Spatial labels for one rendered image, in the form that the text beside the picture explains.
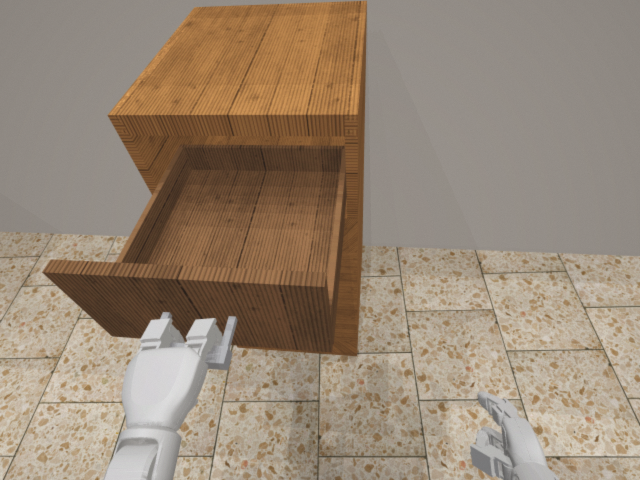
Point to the left robot hand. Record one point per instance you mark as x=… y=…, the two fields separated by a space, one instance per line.
x=161 y=384

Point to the left robot forearm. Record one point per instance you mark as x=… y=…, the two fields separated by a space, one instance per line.
x=145 y=452

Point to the drawer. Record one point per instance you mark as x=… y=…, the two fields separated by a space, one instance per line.
x=251 y=231

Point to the right robot hand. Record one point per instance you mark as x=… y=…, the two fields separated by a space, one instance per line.
x=497 y=454

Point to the cabinet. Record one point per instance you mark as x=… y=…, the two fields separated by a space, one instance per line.
x=274 y=74

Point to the handle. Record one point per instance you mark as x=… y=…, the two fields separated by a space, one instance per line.
x=220 y=356

